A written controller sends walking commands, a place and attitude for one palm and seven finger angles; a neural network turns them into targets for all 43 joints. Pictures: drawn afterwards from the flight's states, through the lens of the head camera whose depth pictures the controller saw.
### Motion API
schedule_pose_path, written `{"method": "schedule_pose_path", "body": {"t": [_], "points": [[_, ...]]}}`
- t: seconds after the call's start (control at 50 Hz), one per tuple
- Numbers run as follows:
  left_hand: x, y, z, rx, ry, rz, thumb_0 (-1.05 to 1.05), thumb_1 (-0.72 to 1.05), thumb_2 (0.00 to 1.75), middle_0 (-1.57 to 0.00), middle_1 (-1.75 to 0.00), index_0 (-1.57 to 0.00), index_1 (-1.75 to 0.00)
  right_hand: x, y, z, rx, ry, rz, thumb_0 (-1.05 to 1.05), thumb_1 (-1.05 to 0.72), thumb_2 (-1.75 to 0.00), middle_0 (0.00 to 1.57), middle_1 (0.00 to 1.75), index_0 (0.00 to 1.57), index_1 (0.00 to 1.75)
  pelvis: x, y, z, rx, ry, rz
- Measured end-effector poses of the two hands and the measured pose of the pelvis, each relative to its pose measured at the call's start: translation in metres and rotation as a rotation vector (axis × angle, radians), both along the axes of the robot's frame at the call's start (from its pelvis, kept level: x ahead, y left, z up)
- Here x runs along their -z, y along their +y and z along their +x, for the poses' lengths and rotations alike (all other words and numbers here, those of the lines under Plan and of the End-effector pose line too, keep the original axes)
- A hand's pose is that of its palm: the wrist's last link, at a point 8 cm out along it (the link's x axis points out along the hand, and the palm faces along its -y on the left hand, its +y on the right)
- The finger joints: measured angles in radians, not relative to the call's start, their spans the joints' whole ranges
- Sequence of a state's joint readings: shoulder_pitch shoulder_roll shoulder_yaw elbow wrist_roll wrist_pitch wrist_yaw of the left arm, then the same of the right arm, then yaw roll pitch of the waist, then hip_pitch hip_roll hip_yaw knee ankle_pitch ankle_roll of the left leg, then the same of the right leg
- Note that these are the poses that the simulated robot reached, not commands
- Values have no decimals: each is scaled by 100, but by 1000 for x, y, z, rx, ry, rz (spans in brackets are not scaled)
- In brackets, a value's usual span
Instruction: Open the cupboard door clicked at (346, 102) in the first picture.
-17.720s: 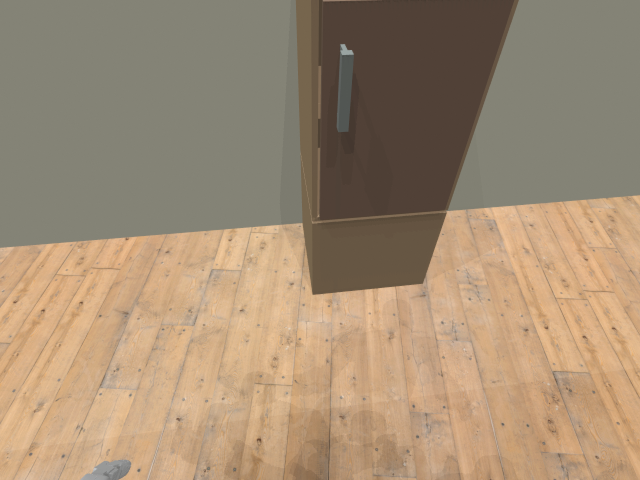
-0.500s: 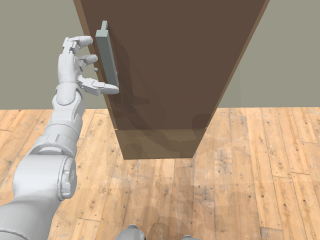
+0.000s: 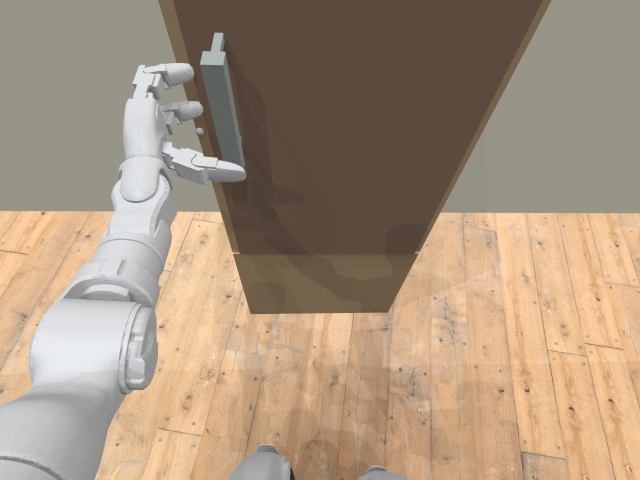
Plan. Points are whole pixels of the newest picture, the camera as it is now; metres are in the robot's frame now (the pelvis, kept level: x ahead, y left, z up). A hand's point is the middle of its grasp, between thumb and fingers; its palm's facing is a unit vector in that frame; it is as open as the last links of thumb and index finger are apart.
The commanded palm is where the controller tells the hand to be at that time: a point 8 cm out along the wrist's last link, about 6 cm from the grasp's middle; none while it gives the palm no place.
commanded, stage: move the hooked fingers beside the handle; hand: left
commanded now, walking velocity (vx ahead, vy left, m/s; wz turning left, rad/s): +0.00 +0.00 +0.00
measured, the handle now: (227, 110) +0.55 +0.13 +0.12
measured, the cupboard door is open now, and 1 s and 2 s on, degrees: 0 0 0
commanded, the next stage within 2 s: none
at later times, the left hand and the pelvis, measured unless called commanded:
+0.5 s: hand (196, 131) +0.50 +0.16 +0.12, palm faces +0.10 -0.99 -0.02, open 14.7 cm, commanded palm +0.48 +0.17 +0.12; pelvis +0.00 +0.00 +0.00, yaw -1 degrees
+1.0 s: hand (193, 129) +0.50 +0.16 +0.12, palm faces +0.09 -1.00 -0.02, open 14.5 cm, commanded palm +0.48 +0.19 +0.12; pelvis +0.01 +0.00 +0.00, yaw -3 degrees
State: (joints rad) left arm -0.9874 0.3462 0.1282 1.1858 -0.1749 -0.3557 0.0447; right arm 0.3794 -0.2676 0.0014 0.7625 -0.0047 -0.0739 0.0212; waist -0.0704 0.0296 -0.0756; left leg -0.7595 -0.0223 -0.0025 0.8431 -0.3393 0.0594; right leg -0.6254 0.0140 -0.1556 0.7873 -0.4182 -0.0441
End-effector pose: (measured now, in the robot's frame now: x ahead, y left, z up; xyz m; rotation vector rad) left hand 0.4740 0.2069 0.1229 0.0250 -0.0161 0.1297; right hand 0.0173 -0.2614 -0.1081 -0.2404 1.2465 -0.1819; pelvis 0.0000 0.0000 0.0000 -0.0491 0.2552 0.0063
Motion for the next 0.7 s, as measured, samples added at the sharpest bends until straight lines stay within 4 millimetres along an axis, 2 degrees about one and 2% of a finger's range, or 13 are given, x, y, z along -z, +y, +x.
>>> {"method": "schedule_pose_path", "body": {"t": [0.26, 0.7], "points": [[0, 2, 0, 18, 2, -2, -1, -51, 30, -15, -116, -12, -118, -2, 3, -9, 27, 0, -2, 1, -91, -90, 20, 30, 20, 30, -1, 4, 0, 13, -3, -2], [0, 9, 5, 38, 0, -7, -1, -51, 30, -21, -119, -20, -120, -5, -1, -10, 65, 4, -13, 1, -91, -90, 21, 30, 20, 30, -3, 1, 4, 33, -4, 3]]}}
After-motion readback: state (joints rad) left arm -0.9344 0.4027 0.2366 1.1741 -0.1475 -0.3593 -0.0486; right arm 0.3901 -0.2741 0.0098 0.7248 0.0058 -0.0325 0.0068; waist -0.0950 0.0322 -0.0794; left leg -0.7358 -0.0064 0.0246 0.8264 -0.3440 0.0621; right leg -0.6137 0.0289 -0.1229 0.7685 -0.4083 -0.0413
